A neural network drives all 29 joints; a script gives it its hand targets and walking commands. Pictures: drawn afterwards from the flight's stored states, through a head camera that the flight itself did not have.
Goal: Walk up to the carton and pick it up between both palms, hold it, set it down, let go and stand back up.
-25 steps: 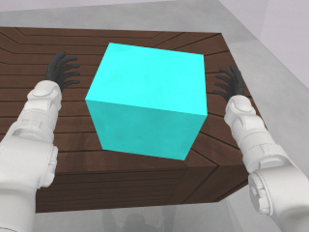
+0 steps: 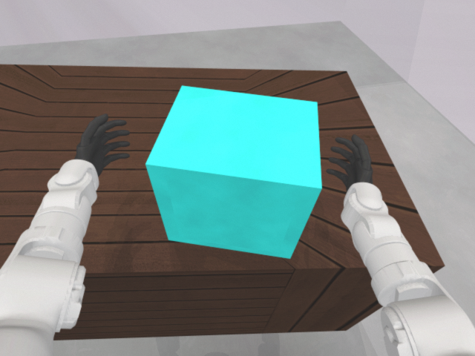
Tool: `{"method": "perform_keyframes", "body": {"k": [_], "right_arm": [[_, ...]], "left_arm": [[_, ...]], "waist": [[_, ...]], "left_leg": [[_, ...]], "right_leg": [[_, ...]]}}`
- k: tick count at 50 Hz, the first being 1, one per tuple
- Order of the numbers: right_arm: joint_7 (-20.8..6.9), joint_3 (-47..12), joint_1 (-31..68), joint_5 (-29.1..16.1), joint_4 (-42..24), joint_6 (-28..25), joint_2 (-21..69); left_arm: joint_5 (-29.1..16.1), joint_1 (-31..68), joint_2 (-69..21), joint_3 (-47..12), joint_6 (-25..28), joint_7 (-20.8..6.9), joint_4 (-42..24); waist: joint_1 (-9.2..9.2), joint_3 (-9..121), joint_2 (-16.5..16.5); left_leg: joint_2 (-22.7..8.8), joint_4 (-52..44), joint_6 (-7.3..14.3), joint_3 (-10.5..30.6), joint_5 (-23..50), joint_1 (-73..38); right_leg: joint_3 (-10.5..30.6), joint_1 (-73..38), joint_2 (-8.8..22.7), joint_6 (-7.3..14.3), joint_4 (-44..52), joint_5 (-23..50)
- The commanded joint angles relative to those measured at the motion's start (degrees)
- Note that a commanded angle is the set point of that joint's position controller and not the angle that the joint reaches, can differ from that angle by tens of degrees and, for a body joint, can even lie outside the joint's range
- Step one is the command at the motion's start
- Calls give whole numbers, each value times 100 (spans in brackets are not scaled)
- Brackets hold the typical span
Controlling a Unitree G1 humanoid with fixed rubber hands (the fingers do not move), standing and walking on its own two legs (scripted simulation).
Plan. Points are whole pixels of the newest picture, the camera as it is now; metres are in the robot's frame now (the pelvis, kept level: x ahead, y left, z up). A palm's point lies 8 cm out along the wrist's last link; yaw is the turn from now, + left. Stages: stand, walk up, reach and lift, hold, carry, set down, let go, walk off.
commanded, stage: set down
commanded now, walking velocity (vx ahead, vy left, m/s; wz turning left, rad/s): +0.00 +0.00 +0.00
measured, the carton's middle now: (238, 175) +0.47 +0.00 +0.00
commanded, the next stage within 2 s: none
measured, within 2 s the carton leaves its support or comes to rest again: neither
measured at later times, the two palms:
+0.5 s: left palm (83, 206) +0.36 +0.27 +0.05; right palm (345, 216) +0.34 -0.18 +0.05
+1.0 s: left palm (70, 291) +0.25 +0.28 -0.02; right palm (348, 277) +0.25 -0.17 +0.00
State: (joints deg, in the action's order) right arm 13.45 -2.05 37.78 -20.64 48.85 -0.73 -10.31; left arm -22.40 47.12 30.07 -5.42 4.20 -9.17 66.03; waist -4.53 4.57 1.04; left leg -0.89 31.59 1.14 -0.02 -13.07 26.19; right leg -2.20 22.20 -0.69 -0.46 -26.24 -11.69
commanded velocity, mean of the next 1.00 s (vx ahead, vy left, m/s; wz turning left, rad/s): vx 0.00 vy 0.00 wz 0.00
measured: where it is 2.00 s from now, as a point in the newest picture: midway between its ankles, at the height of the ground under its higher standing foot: outside the picture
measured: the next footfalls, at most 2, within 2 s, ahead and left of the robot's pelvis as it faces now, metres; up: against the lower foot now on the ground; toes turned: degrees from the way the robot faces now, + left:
none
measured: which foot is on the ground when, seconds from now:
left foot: down 0.00-1.00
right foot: down 0.00-1.00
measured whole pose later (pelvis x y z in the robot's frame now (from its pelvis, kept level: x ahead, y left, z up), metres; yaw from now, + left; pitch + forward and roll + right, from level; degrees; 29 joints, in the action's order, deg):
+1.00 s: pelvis +0.00 +0.00 +0.00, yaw +1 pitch -3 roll -2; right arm 13.3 -0.8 -1.7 -11.7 26.9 -14.3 -1.8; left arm -21.4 3.4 27.5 -4.4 13.9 -8.9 34.8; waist 1.7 -5.8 2.4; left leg -0.3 32.7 1.0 0.7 -15.5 14.5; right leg -2.2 10.7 -0.4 -0.4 -28.2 -14.7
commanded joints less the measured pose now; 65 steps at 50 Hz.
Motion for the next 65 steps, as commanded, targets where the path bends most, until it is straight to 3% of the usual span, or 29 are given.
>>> {"method": "perform_keyframes", "body": {"k": [1, 3, 4, 7, 10, 11, 14, 16, 18, 24, 26, 27, 28, 34, 35, 36, 38, 41, 42, 47, 52, 56, 57, 58, 59, 61, 62, 63, 65], "right_arm": [[11, 151, 1292, 83, -1314, -418, -731], [38, 221, 1640, 142, -1578, -383, -736], [47, 250, 1388, 170, -1669, -371, -674], [29, 278, 1249, 287, -2027, -421, -513], [16, 478, 1228, 403, -2132, -483, -637], [-3, 420, 589, 421, -2147, -541, -515], [3, 517, 1051, 528, -2284, -553, -510], [-39, 482, 450, 553, -1960, -559, -435], [-38, 521, 652, 520, -1974, -545, -445], [-9, 423, -104, 570, -1789, -692, -362], [33, 362, -236, 592, -1902, -803, -257], [47, 362, -569, 614, -1878, -863, -211], [53, 321, -625, 580, -1970, -947, -220], [106, 119, -1960, 654, -2413, -1402, 45], [96, 216, -1690, 755, -2623, -1417, 4], [82, 123, -1894, 692, -2771, -1462, 127], [56, 79, -2207, 720, -3104, -1618, 254], [-2, 130, -2372, 793, -3514, -1767, 298], [-1, 218, -2393, 859, -3497, -1753, 302], [-45, 261, -2739, 967, -3486, -1650, 402], [33, 297, -2896, 1062, -3012, -1315, 572], [21, 342, -2922, 1059, -2917, -1299, 519], [-44, 421, -2905, 1142, -2563, -1263, 400], [-49, 372, -3097, 1103, -2814, -1338, 488], [-108, 453, -3055, 1182, -2382, -1323, 291], [-107, 422, -3111, 1104, -2682, -1450, 359], [-151, 428, -3239, 1164, -2397, -1485, 254], [-147, 333, -3145, 1071, -2924, -1652, 358], [-255, 383, -3239, 1161, -2481, -1703, 182]], "left_arm": [[110, 1637, 1056, 459, 294, -48, -1324], [78, 1949, 1185, 481, 232, -28, -1420], [58, 1691, 1134, 431, 221, -26, -1386], [36, 1541, 1105, 463, 351, -16, -1687], [13, 1587, 1107, 389, 451, 53, -1921], [61, 955, 982, 415, 489, 56, -2027], [36, 1413, 1069, 452, 517, 96, -2241], [124, 926, 960, 349, 521, 117, -2392], [90, 1077, 997, 373, 531, 134, -2471], [247, 130, 773, 480, 509, 28, -2337], [287, -127, 800, 644, 523, -8, -2488], [370, -406, 791, 663, 549, -31, -2598], [425, -496, 818, 734, 557, -29, -2843], [587, -2017, 670, 964, 674, -197, -3280], [581, -1755, 900, 1055, 704, -188, -3319], [450, -1941, 825, 896, 774, -164, -3566], [427, -2350, 751, 866, 906, -122, -3839], [249, -2594, 812, 737, 1142, -64, -4159], [185, -2501, 927, 731, 1191, -51, -4187], [-14, -2667, 995, 502, 1359, 69, -4414], [-28, -2852, 1057, 517, 1244, 32, -3960], [78, -3132, 872, 540, 1181, 90, -3979], [236, -3213, 725, 557, 1089, 122, -3765], [193, -3305, 751, 591, 1148, 129, -4089], [310, -3476, 548, 515, 1036, 147, -3673], [300, -3665, 541, 551, 1014, 123, -3850], [446, -3918, 483, 599, 972, 118, -3682], [313, -3869, 517, 565, 1063, 113, -4010], [497, -4012, 438, 585, 993, 133, -3869]], "waist": [[78, 2910, -659], [201, 2861, -638], [111, 2663, -547], [201, 2641, -468], [142, 2679, -739], [138, 2669, -676], [258, 2739, -845], [180, 2563, -1038], [231, 2616, -1034], [189, 1971, -776], [317, 1899, -672], [265, 1776, -642], [423, 1799, -779], [466, 1129, -476], [570, 1021, -448], [525, 1089, -467], [634, 941, -565], [624, 1010, -605], [523, 945, -610], [448, 785, -910], [360, 315, -881], [497, 425, -921], [535, 321, -1028], [562, 520, -874], [493, 234, -975], [523, 395, -637], [586, 212, -691], [629, 557, -481], [625, 356, -517]], "left_leg": [[61, -87, -314, 111, 2621, -2658], [49, -134, -317, 58, 2251, -2431], [72, -230, -276, 63, 1960, -2308], [61, -276, -257, 39, 1876, -2238], [40, -276, -331, 108, 1683, -2282], [23, -300, -324, 187, 1715, -2447], [9, -281, -382, 119, 1597, -2316], [-43, -326, -428, 265, 1639, -2531], [-43, -251, -435, 219, 1663, -2512], [-37, -330, -422, 221, 1853, -2501], [-9, -325, -384, 170, 2023, -2471], [-2, -352, -417, 154, 2103, -2474], [-25, -315, -446, 159, 2337, -2531], [18, -338, -432, 90, 2569, -2452], [75, -397, -393, 28, 2134, -2280], [63, -432, -371, 52, 1908, -2141], [57, -486, -373, 56, 1780, -2083], [-19, -508, -396, 222, 1431, -1916], [12, -502, -402, 163, 1162, -1823], [-64, -541, -394, 295, 440, -1592], [-80, -708, -306, 266, -56, -1387], [-143, -693, -354, 300, 272, -1542], [-138, -716, -412, 223, 431, -1664], [-168, -658, -402, 263, 582, -1780], [-169, -653, -447, 243, 815, -1862], [-121, -539, -437, 162, 1091, -1943], [-104, -518, -437, 137, 1316, -2045], [-66, -397, -425, 96, 1569, -2047], [-47, -426, -455, 45, 1756, -2063]], "right_leg": [[-39, -794, -115, 63, 310, 1635], [9, -768, -97, 65, 334, 1291], [-18, -826, -77, 43, 375, 1179], [25, -905, -65, 60, 377, 1133], [-10, -772, -87, 87, 318, 884], [12, -897, -102, 109, 339, 952], [22, -756, -77, 140, 311, 684], [16, -760, -107, 173, 277, 628], [14, -656, -86, 181, 275, 541], [45, -940, -90, 175, 320, 772], [94, -1138, -86, 139, 343, 893], [84, -1216, -75, 149, 328, 1005], [127, -1285, -95, 153, 304, 1024], [165, -1768, -76, 153, 433, 1381], [187, -1653, -19, 124, 438, 1064], [189, -1724, -2, 120, 364, 993], [216, -1815, -16, 141, 360, 898], [268, -1749, 5, 164, 239, 693], [281, -1700, 64, 186, 273, 538], [415, -1458, 158, 235, 143, -70], [483, -1453, 254, 223, 186, -344], [454, -1439, 221, 238, 147, -257], [371, -1386, 189, 259, 206, -303], [388, -1440, 152, 239, 184, -151], [336, -1358, 112, 282, 225, -181], [308, -1500, 112, 245, 330, 73], [313, -1486, 120, 263, 345, 193], [305, -1614, 93, 232, 297, 430], [252, -1515, 70, 244, 333, 463]]}}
